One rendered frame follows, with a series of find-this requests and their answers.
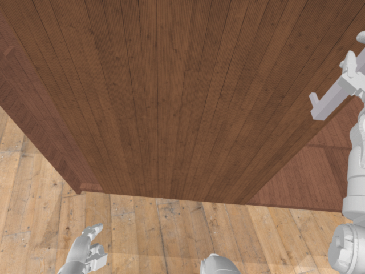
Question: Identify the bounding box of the robot left hand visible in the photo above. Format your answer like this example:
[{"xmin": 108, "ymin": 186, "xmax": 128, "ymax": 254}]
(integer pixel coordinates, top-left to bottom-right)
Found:
[{"xmin": 65, "ymin": 223, "xmax": 108, "ymax": 274}]

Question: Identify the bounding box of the robot right hand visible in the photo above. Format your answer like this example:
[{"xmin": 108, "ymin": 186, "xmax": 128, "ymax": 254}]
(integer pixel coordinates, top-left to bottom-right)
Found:
[{"xmin": 337, "ymin": 31, "xmax": 365, "ymax": 108}]

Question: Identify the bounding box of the right robot thigh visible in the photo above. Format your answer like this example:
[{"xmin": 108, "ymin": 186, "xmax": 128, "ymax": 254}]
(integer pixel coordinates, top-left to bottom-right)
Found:
[{"xmin": 200, "ymin": 255, "xmax": 241, "ymax": 274}]

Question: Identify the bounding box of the robot left forearm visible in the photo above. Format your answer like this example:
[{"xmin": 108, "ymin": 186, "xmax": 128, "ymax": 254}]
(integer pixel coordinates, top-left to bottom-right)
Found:
[{"xmin": 57, "ymin": 261, "xmax": 86, "ymax": 274}]

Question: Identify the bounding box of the right robot upper arm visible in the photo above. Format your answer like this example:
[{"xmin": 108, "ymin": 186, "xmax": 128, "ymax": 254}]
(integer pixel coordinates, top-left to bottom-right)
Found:
[{"xmin": 328, "ymin": 223, "xmax": 365, "ymax": 274}]

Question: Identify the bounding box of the robot right forearm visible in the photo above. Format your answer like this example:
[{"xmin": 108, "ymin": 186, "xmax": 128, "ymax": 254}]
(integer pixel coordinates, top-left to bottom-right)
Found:
[{"xmin": 342, "ymin": 108, "xmax": 365, "ymax": 227}]

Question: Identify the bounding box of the wardrobe door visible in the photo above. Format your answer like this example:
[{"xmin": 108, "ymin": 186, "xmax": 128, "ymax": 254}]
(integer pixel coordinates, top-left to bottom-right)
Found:
[
  {"xmin": 0, "ymin": 11, "xmax": 99, "ymax": 184},
  {"xmin": 0, "ymin": 0, "xmax": 365, "ymax": 205}
]

